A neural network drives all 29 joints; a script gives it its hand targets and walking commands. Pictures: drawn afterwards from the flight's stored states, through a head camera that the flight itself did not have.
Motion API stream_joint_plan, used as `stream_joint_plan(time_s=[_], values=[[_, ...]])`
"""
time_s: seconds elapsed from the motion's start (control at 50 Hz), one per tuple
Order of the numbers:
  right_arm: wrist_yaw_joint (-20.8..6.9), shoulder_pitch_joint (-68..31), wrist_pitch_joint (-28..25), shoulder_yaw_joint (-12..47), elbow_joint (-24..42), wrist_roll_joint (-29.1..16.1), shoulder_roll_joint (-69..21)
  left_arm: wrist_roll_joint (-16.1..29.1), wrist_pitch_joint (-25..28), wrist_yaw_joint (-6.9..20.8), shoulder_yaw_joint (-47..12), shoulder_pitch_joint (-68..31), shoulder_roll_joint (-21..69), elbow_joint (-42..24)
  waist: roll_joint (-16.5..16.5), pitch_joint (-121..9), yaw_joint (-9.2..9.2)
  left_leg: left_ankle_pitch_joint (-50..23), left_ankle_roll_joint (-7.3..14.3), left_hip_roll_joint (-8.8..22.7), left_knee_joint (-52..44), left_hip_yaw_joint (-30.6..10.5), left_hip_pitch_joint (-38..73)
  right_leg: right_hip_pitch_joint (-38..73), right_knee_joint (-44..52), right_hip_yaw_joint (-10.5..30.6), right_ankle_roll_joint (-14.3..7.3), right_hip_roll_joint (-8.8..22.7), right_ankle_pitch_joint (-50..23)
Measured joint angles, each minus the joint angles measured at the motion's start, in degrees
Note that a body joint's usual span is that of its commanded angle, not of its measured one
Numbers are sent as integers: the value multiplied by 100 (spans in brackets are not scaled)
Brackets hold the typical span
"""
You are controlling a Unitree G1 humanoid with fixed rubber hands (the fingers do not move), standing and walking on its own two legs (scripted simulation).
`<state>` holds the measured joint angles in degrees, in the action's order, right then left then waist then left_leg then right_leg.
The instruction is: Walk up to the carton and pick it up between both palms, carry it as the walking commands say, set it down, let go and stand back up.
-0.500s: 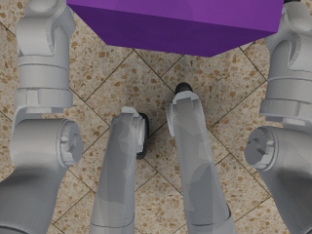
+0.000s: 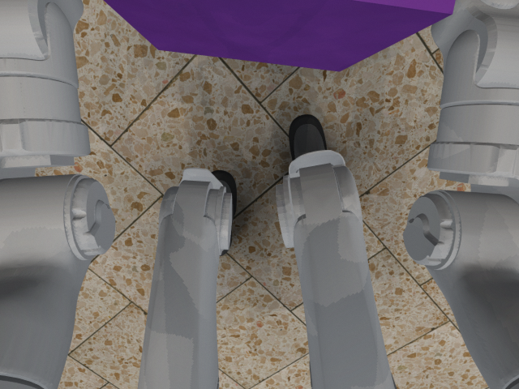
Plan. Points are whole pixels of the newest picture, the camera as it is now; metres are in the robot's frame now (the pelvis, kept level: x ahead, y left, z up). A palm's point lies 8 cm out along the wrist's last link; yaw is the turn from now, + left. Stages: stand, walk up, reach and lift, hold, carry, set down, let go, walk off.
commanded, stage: set down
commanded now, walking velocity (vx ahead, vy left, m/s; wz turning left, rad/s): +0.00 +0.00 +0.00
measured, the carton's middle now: out of the picture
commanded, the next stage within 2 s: none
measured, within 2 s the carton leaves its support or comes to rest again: neither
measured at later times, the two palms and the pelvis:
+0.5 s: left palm out of the picture +0.60 +0.08 -0.25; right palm out of the picture +0.50 -0.29 -0.24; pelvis +0.02 +0.00 -0.05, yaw +1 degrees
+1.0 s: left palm out of the picture +0.61 +0.10 -0.25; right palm out of the picture +0.53 -0.28 -0.25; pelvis +0.01 +0.00 -0.09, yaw +3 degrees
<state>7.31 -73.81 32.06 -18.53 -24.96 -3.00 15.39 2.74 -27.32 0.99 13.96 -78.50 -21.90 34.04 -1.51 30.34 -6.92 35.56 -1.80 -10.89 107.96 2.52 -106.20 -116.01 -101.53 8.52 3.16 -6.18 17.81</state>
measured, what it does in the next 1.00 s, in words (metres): lowers itself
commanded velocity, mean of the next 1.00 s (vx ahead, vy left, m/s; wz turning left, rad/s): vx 0.00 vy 0.00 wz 0.00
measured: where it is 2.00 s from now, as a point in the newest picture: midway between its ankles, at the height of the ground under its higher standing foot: (266, 203)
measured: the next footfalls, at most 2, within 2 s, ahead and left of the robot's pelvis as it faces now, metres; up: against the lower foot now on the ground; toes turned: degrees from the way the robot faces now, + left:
none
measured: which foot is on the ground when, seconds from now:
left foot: down 0.00-1.00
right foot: down 0.00-1.00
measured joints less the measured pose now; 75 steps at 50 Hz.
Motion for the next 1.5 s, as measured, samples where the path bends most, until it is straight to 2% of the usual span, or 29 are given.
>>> stream_joint_plan(time_s=[0.08, 0.24, 0.34, 0.42, 0.46, 0.52, 0.6, 0.68, 0.82, 0.94, 1.06, 1.22, 1.34, 1.5], values=[[-47, -255, -166, -257, -305, -20, 19, 17, 112, -58, -73, -445, -50, 432, -100, -16, -28, 20, 49, -52, 201, -61, -134, -60, -122, -81, 52, 67, 53], [-434, -1064, -782, -840, -1468, 283, 233, -359, 552, -120, 107, -1427, 26, 1504, -174, -47, -168, 84, 151, -113, 678, -153, -585, -376, -417, -252, 147, 177, 141], [-568, -818, -896, -891, -1442, 159, 343, -299, 534, -261, -210, -1273, 133, 1314, -70, -30, -224, 219, 148, -155, 906, -166, -850, -661, -672, -335, 89, 288, 290], [-517, -384, -868, -818, -1360, -37, 273, -110, 414, -372, -533, -840, 155, 1114, 62, -18, -185, 455, 86, -146, 1121, -246, -853, -736, -907, -474, -29, 344, 480], [-510, -214, -877, -835, -1180, -149, 208, -13, 461, -408, -604, -667, 156, 971, 92, -17, -180, 447, 159, -126, 1202, -257, -895, -784, -1005, -541, -92, 390, 548], [-502, -158, -972, -908, -943, -253, 169, 67, 588, -431, -685, -674, 123, 825, 77, -17, -217, 389, 63, -75, 1258, -261, -1031, -888, -1098, -635, -195, 519, 570], [-476, -398, -1156, -881, -1050, -309, 243, 176, 741, -443, -784, -995, -19, 986, 75, -22, -252, 336, 67, -70, 1416, -275, -1249, -1026, -1220, -736, -248, 673, 532], [-467, -791, -1257, -800, -1590, -277, 370, 240, 770, -460, -918, -1360, -175, 1428, 119, -33, -247, 286, 43, -97, 1578, -291, -1380, -1108, -1341, -784, -270, 735, 462], [-557, -980, -1246, -707, -2320, -135, 482, 223, 678, -425, -1119, -1476, -227, 1995, -125, -43, -164, 242, 57, -132, 1752, -290, -1495, -1153, -1496, -825, -275, 841, 474], [-454, -911, -1197, -541, -2186, -151, 449, 552, 770, -487, -1327, -1287, -323, 1990, -168, -30, -302, 234, 100, -147, 1800, -237, -1516, -1149, -1576, -794, -257, 896, 526], [-497, -822, -1364, -656, -2303, -195, 443, 547, 765, -510, -1549, -1518, -324, 2203, -139, -35, -342, 229, 141, -84, 1886, -251, -1577, -1176, -1608, -856, -260, 916, 509], [-484, -866, -1452, -659, -2361, -229, 480, 411, 855, -458, -1323, -1696, -247, 2437, -131, -41, -346, 248, 161, -43, 1893, -237, -1606, -1212, -1624, -876, -288, 945, 528], [-532, -878, -1517, -609, -2401, -198, 519, 416, 962, -523, -1340, -1547, -234, 2273, -67, -44, -339, 274, 142, -5, 1922, -225, -1615, -1249, -1674, -886, -336, 952, 541], [-589, -913, -1619, -589, -2599, -187, 510, 282, 1099, -415, -1066, -1503, -194, 2450, -111, -88, -392, 244, 159, 17, 2004, -197, -1682, -1300, -1765, -895, -362, 1003, 536]])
